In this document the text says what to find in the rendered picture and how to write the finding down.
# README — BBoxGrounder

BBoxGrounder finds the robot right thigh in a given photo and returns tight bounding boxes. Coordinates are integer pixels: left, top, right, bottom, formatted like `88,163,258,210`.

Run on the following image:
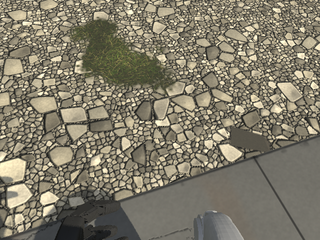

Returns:
193,212,244,240

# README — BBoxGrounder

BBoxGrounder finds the robot left hand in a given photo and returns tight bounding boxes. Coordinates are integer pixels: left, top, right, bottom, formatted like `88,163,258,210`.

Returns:
54,199,129,240

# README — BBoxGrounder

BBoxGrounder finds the right robot shin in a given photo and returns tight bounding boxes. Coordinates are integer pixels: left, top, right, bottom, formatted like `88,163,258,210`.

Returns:
203,210,230,218

